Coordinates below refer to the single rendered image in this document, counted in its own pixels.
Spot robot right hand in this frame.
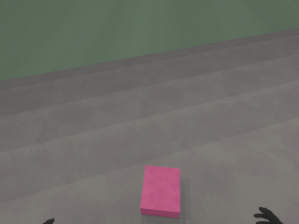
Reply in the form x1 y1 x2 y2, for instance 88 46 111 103
253 207 283 224

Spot carton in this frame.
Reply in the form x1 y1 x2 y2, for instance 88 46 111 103
140 165 180 218

